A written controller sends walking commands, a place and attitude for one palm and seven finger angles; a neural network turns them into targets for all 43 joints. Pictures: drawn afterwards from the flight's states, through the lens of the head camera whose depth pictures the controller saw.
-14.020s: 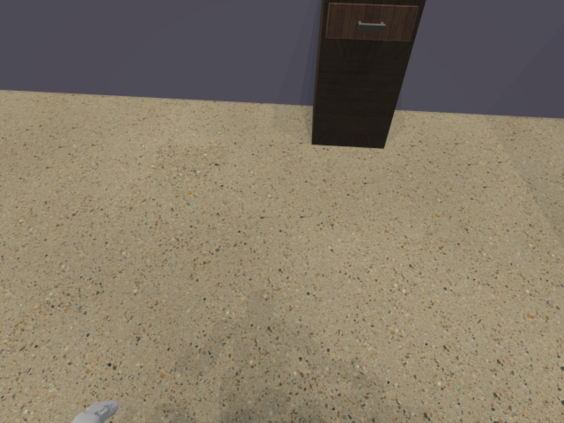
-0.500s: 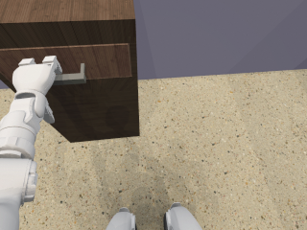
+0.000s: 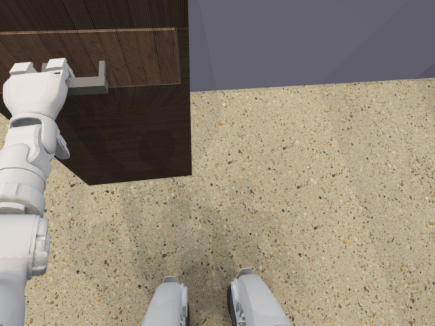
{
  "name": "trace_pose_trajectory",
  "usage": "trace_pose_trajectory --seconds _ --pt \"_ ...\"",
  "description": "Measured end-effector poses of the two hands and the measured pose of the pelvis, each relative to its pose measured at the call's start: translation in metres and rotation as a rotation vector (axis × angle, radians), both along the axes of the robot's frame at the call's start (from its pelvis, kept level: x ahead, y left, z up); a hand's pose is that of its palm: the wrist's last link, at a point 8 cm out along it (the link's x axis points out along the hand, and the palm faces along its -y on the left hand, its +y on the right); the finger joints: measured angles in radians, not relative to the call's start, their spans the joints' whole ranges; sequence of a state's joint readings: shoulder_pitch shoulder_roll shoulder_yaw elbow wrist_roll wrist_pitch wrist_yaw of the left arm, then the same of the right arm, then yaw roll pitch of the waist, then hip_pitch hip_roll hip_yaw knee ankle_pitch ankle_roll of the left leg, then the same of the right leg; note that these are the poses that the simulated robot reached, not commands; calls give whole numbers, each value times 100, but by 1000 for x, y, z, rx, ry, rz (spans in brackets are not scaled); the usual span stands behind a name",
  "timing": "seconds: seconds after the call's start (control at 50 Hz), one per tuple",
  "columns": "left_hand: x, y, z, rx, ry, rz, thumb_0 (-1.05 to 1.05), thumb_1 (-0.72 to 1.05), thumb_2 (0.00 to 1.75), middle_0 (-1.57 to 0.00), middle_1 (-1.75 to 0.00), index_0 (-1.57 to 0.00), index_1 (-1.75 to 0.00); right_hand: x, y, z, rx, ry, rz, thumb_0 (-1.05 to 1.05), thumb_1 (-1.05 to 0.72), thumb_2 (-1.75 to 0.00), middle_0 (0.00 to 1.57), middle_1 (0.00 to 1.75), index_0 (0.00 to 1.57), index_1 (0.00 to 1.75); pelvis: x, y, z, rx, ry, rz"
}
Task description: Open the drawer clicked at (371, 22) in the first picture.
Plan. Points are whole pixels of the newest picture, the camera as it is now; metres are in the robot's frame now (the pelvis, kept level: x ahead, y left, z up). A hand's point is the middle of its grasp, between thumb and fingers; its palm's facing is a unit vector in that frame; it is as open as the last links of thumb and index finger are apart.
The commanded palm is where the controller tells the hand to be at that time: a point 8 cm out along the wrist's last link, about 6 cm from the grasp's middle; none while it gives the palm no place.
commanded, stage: lower the fingers behind the handle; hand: left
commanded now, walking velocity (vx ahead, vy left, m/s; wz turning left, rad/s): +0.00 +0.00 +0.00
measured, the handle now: (73, 77) +0.57 +0.25 +0.02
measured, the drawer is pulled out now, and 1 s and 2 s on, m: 0.00 0.00 0.04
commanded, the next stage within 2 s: close the thumb around the handle in 0.38 s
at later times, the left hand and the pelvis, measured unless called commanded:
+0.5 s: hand (54, 112) +0.50 +0.28 -0.01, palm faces -0.06 -0.03 -1.00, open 14.1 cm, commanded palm +0.50 +0.26 +0.04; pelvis +0.01 +0.00 +0.00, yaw +0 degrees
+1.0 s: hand (54, 111) +0.51 +0.28 -0.01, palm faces -0.09 -0.03 -1.00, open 7.4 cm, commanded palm +0.50 +0.26 +0.04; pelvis +0.01 +0.00 +0.00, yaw +0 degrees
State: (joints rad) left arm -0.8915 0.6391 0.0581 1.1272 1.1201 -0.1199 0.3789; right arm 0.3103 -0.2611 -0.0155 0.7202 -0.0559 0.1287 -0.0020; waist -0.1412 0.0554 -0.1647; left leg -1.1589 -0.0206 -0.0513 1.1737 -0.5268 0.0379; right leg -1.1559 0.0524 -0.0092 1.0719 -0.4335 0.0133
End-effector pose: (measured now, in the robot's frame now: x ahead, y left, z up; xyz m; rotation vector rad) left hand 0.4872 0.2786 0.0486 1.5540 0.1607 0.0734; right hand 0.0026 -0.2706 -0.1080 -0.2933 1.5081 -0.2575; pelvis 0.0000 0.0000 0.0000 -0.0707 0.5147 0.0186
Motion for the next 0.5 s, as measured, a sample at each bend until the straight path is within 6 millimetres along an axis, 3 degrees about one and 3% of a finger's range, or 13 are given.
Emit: trace_pose_trajectory --seconds 0.24,0.5 --pt "2 0 3 -5 65 -4 0 -48 30 -32 -120 -27 -120 3 -1 1 -4 -26 -7 0 -90 -90 20 30 20 30 2 -3 2 5 -5 -9" --pt "-1 1 -1 -16 6 -26 0 -48 30 -32 -120 -26 -120 9 -5 -3 -1 -3 7 0 -90 -90 20 30 20 30 6 -3 -1 6 7 -10"
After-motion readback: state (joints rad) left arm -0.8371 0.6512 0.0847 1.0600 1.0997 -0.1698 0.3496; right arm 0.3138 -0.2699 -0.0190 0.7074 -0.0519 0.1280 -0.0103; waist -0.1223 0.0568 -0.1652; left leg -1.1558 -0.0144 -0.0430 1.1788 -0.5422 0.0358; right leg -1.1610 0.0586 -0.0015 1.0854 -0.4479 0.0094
